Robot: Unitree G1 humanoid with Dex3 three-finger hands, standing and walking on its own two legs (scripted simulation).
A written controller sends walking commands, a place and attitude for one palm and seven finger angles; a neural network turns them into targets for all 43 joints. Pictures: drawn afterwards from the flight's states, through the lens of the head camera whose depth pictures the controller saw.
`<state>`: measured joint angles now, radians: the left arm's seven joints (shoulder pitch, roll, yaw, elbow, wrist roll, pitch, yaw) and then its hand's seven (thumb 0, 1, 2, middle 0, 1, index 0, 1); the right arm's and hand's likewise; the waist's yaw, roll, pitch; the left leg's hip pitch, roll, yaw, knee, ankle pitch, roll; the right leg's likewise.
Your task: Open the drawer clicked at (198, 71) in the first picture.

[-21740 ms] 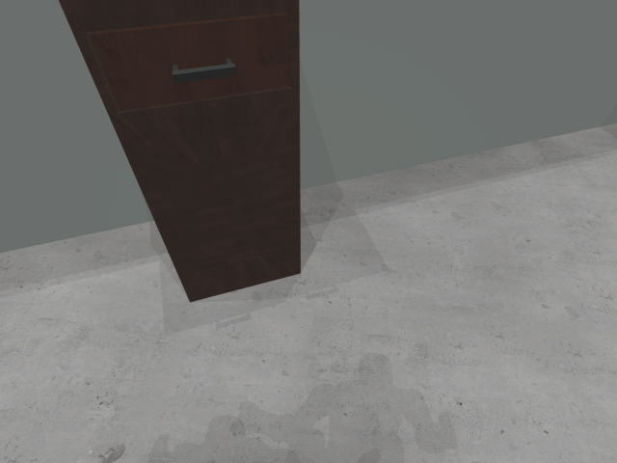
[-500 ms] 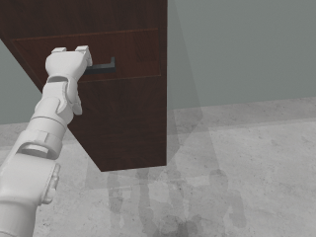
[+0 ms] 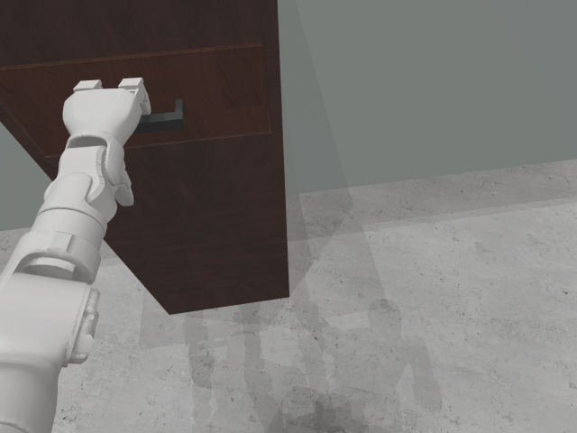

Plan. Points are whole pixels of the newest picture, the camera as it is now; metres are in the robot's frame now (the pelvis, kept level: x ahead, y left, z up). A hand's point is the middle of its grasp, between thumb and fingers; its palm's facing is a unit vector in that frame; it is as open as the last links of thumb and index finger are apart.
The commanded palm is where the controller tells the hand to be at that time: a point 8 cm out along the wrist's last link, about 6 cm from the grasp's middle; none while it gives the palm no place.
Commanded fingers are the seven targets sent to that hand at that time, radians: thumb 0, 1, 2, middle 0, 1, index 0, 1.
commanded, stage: lower the fingers behind the handle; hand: left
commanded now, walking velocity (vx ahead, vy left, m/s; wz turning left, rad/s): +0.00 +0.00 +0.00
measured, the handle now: (142, 116) +0.56 +0.22 +0.12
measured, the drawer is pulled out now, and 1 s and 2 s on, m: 0.00 0.00 0.00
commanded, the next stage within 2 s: lift the fingers back up to retry in 0.46 s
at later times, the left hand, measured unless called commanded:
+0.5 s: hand (120, 146) +0.49 +0.24 +0.12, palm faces +0.02 +0.04 -1.00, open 14.0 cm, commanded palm +0.46 +0.24 +0.15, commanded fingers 0.00 -0.50 0.30 -0.30 -1.20 -0.30 -1.20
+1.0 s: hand (110, 128) +0.50 +0.24 +0.15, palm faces +0.03 +0.01 -1.00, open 13.8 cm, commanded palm +0.47 +0.24 +0.21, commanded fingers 0.00 -0.50 0.30 -0.30 -1.20 -0.30 -1.20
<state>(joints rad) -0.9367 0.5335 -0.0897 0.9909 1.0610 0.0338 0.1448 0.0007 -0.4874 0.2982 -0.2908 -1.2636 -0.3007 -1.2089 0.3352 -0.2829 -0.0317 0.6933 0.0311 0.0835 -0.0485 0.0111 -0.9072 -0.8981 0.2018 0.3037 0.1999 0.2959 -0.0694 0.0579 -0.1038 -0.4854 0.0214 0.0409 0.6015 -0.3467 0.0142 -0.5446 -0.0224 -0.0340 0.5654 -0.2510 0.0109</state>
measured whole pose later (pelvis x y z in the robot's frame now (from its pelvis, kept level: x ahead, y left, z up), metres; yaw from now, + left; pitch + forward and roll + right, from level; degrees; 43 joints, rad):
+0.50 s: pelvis +0.00 +0.00 +0.00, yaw +0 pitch +14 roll -1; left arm -0.93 0.54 -0.09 0.98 1.05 0.04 0.13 0.00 -0.49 0.30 -0.24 -1.28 -0.29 -1.18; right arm 0.35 -0.28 -0.03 0.67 0.03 0.08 -0.05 0.01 -0.91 -0.90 0.20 0.30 0.20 0.30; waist -0.07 0.06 -0.12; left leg -0.51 0.02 0.05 0.63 -0.36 0.02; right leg -0.57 -0.02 -0.03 0.59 -0.26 0.01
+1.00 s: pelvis +0.01 +0.01 +0.00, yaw +0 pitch +12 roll -1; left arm -0.93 0.54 -0.08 0.90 1.03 0.05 0.06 0.00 -0.49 0.30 -0.31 -1.21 -0.32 -1.20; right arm 0.33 -0.27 -0.03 0.68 0.03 0.07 -0.05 0.01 -0.91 -0.90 0.20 0.30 0.20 0.30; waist -0.06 0.07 -0.09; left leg -0.44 0.01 0.04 0.58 -0.35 0.02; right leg -0.49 -0.03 -0.04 0.53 -0.25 0.02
